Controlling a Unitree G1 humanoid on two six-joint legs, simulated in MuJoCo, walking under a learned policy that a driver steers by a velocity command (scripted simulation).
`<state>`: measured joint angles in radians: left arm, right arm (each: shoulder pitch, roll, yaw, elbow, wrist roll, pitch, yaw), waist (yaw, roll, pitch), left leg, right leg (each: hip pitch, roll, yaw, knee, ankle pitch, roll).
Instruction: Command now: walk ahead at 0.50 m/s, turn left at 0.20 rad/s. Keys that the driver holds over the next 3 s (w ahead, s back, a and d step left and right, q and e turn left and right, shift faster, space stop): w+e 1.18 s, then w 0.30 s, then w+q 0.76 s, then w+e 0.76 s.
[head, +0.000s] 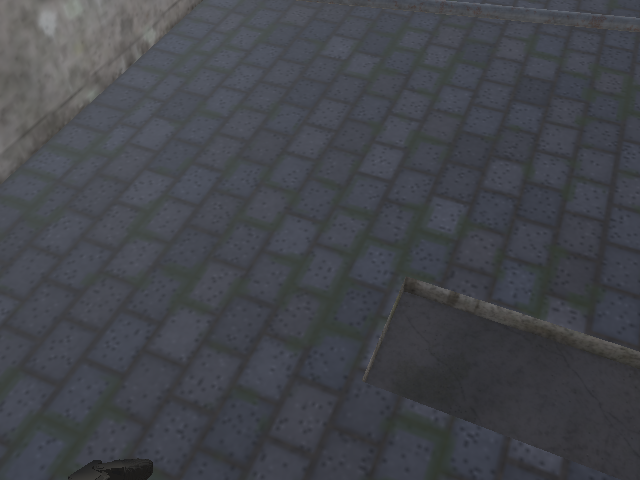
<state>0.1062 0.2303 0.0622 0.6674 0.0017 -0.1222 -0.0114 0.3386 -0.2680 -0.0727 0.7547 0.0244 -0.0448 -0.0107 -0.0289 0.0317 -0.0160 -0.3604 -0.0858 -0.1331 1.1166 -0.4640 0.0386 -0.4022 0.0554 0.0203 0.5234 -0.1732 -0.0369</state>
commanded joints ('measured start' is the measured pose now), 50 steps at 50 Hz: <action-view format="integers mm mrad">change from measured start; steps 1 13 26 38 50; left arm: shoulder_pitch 136 245 160 -90 100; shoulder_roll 112 195 99 116 185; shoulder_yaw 31 51 31 24 43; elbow -9 59 -34 -147 -103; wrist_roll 4 -37 -25 -25 -10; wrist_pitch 14 54 86 89 53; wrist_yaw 2 12 11 -49 -12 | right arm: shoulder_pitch -110 -328 -121 -37 -107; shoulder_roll -100 -59 -71 -218 -153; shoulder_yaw -23 2 -19 -66 -25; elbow -126 -186 -74 30 -68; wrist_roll -25 -9 -37 -2 -38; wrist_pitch -28 -60 -65 -36 -55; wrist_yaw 3 26 12 -3 -6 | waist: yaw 70 78 23 -15 3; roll -88 -131 83 46 -79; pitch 7 -14 30 66 -68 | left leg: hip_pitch -418 -47 230 362 -268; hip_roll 137 82 354 380 214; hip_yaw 15 89 -40 261 49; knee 100 -569 -939 -850 -43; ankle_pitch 113 387 398 671 173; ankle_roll -10 -62 149 73 -66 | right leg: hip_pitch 334 159 -359 -203 221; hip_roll -313 -223 -166 -117 -226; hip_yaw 436 292 83 -55 355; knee -266 -232 626 152 -269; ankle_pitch -74 71 -82 38 227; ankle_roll -206 -168 46 -36 -262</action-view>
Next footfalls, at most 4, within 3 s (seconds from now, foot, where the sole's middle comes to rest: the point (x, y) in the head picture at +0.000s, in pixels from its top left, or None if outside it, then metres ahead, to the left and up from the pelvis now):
0.34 left None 0.31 0.14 -0.77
0.82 right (438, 475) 0.50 -0.21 -0.77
1.32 left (392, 318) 0.88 -0.16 -0.77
1.76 right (519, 374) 0.75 -0.45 -0.83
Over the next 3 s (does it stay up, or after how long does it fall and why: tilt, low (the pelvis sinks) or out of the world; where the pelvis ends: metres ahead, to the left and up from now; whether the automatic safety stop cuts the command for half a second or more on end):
stays up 1.42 -0.54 0.01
